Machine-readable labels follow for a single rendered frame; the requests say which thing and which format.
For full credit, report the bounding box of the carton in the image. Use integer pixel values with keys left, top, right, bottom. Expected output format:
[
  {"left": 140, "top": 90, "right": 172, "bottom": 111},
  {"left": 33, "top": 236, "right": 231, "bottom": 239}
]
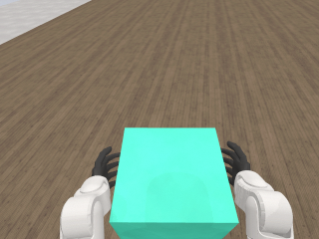
[{"left": 109, "top": 127, "right": 239, "bottom": 239}]

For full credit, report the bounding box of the left robot hand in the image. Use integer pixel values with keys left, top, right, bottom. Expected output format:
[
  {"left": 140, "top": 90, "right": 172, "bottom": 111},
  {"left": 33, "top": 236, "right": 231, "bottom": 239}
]
[{"left": 92, "top": 146, "right": 121, "bottom": 189}]

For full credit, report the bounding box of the robot right forearm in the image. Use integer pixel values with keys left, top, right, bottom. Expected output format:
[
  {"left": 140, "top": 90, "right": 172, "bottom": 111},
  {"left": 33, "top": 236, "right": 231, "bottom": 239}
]
[{"left": 233, "top": 170, "right": 294, "bottom": 239}]

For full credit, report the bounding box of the right robot hand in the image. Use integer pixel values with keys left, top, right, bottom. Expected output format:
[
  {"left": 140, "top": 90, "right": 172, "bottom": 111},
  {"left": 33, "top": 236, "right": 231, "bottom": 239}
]
[{"left": 220, "top": 141, "right": 251, "bottom": 187}]

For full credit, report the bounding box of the robot left forearm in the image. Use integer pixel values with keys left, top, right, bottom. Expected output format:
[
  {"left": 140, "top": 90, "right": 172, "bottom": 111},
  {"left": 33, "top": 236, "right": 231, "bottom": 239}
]
[{"left": 60, "top": 175, "right": 112, "bottom": 239}]

